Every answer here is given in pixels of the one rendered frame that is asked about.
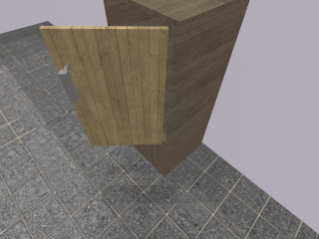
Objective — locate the cupboard door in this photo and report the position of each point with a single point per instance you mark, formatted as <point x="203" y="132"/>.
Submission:
<point x="120" y="72"/>

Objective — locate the handle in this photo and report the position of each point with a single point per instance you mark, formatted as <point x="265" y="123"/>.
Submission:
<point x="72" y="92"/>

